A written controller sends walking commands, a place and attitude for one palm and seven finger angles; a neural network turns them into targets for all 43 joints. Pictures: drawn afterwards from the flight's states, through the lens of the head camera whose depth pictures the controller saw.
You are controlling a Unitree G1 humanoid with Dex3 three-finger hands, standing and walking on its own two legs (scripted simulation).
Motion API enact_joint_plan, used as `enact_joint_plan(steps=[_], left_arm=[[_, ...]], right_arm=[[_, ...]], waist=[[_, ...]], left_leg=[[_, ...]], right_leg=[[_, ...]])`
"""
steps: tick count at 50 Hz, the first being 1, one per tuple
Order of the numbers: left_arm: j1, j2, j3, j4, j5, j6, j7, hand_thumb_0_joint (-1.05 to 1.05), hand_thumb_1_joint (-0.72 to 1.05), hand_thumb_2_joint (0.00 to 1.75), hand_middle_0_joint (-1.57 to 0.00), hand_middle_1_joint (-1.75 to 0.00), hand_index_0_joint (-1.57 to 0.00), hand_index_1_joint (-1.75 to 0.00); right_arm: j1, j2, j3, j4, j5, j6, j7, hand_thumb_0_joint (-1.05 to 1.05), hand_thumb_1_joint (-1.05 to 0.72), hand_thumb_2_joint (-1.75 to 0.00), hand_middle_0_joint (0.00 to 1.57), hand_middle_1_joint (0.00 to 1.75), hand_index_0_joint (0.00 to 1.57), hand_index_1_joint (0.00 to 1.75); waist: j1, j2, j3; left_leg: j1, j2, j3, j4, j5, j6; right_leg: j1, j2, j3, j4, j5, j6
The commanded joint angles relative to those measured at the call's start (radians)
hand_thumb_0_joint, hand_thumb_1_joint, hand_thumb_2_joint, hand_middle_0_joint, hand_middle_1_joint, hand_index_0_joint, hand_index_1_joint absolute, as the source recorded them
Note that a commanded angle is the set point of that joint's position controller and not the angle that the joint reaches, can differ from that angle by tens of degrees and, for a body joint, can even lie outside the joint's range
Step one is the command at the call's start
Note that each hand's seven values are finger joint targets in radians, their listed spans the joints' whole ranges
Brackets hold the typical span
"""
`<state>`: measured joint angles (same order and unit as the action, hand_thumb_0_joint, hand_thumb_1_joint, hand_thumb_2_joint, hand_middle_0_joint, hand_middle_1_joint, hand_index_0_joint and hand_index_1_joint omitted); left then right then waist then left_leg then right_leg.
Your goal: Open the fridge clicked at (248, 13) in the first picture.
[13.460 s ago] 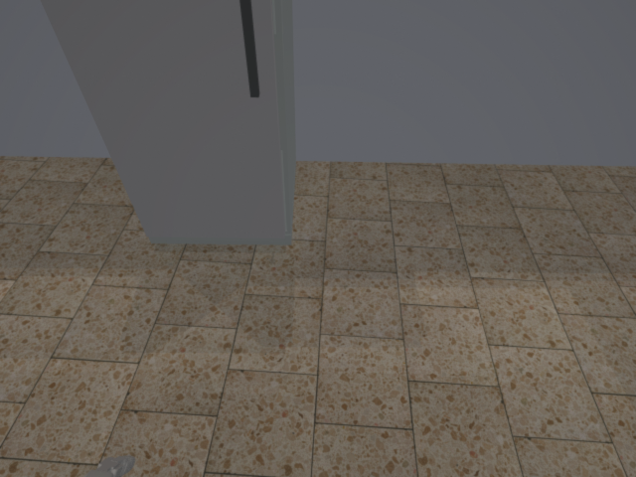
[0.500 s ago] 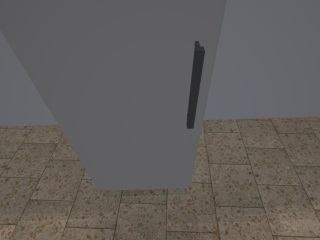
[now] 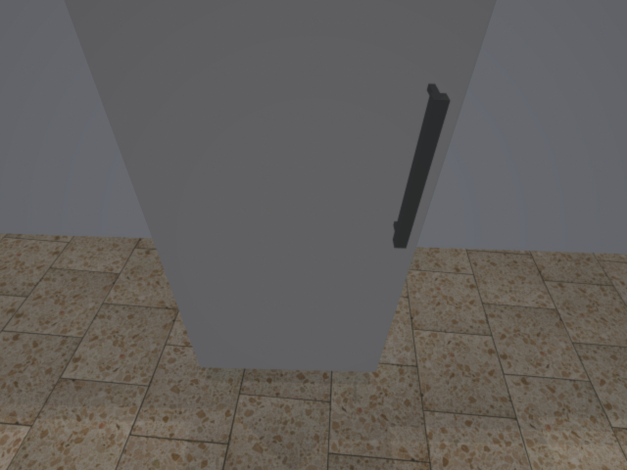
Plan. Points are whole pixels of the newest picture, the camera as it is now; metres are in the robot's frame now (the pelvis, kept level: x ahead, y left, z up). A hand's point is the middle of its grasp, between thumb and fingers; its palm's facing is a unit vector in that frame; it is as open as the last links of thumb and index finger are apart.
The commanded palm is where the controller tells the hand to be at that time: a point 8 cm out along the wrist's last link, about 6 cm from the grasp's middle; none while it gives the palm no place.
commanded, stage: come to a stop and stand still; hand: right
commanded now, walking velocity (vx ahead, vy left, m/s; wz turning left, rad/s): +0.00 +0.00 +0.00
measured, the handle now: (414, 174) +0.56 -0.12 +0.11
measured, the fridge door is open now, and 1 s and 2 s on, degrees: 0 0 0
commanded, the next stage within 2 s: look again from close up in 0.34 s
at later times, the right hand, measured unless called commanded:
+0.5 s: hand out of the picture -0.03 -0.20 -0.18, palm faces +0.04 +0.99 -0.16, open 7.4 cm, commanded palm none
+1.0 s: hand out of the picture -0.01 -0.22 -0.17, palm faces +0.03 +0.98 -0.20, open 7.4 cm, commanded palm none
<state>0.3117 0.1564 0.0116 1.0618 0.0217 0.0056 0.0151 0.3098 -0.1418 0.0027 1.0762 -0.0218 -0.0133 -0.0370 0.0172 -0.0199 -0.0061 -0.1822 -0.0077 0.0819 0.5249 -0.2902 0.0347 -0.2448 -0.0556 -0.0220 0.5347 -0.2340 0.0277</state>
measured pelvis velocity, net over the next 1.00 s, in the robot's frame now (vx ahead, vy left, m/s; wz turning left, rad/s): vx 0.00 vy -0.05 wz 0.00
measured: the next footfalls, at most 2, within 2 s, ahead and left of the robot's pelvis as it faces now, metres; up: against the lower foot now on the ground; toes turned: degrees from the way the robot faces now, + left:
none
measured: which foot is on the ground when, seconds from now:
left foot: down 0.00-1.00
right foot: down 0.00-1.00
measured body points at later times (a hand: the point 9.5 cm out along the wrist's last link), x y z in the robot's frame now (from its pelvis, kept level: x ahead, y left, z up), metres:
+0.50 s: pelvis -0.01 -0.03 +0.00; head -0.02 -0.04 +0.45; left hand -0.02 +0.20 -0.15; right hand -0.03 -0.25 -0.16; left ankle +0.00 +0.10 -0.73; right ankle +0.04 -0.14 -0.73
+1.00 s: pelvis +0.00 -0.05 +0.01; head +0.00 -0.05 +0.46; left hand +0.02 +0.19 -0.15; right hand -0.01 -0.28 -0.15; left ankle +0.00 +0.10 -0.73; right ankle +0.04 -0.14 -0.73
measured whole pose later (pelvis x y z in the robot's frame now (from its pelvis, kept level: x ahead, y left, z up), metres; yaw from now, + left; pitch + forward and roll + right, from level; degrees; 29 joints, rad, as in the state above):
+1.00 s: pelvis +0.00 -0.05 +0.01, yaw +0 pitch -1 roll +0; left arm 0.26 0.18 0.00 1.09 0.01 -0.02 0.01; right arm 0.32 -0.18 0.00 1.08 -0.03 -0.01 -0.03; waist -0.01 0.00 0.01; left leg -0.18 0.06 0.06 0.44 -0.23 -0.03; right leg -0.24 0.01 -0.05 0.44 -0.18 -0.04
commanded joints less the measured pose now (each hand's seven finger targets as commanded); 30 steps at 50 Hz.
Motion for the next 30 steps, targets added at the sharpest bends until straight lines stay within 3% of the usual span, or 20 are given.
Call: enact_joint_plan(steps=[1,5,20,24,30], left_arm=[[0.069,0.067,0.008,-0.045,-0.002,-0.01,0.001,0.0,0.9,0.9,-0.2,-0.3,-0.2,-0.3],[0.07,0.073,0.007,-0.045,-0.001,-0.014,0.002,0.0,0.9,0.9,-0.2,-0.3,-0.2,-0.3],[0.06,0.089,0.004,-0.025,-0.008,-0.033,0.007,0.0,0.9,0.9,-0.2,-0.3,-0.2,-0.3],[0.049,0.096,0.006,-0.021,-0.01,-0.035,0.007,0.0,0.9,0.9,-0.2,-0.3,-0.2,-0.3],[0.029,0.112,0.01,-0.022,-0.009,-0.032,0.006,0.0,0.9,0.9,-0.2,-0.3,-0.2,-0.3]], right_arm=[[0.032,-0.135,-0.028,-0.067,0.005,-0.011,-0.007,0.0,-0.9,-0.9,0.2,0.3,0.2,0.3],[0.045,-0.134,-0.03,-0.08,0.006,-0.007,-0.003,0.0,-0.9,-0.9,0.2,0.3,0.2,0.3],[0.093,-0.119,-0.024,-0.054,0.009,-0.011,0.001,0.0,-0.9,-0.9,0.2,0.3,0.2,0.3],[0.096,-0.113,-0.021,-0.048,0.007,-0.009,0.0,0.0,-0.9,-0.9,0.2,0.3,0.2,0.3],[0.096,-0.112,-0.018,-0.038,0.003,-0.006,0.001,0.0,-0.9,-0.9,0.2,0.3,0.2,0.3]], waist=[[0.008,0.102,0.161],[-0.002,0.044,0.154],[-0.021,0.017,0.072],[-0.024,-0.014,0.082],[-0.024,-0.012,0.111]], left_leg=[[-0.211,0.137,-0.166,-0.255,-0.222,0.031],[-0.184,0.121,-0.148,-0.225,-0.203,0.022],[-0.058,0.116,-0.113,-0.182,-0.044,0.005],[-0.044,0.109,-0.103,-0.168,-0.003,0.0],[-0.046,0.105,-0.094,-0.163,-0.006,-0.008]], right_leg=[[-0.016,-0.005,0.009,-0.059,-0.05,-0.034],[-0.048,-0.012,0.031,-0.101,-0.076,-0.037],[-0.069,-0.037,0.072,-0.159,-0.035,-0.047],[-0.078,-0.046,0.09,-0.184,-0.046,-0.051],[-0.105,-0.052,0.112,-0.227,-0.133,-0.054]])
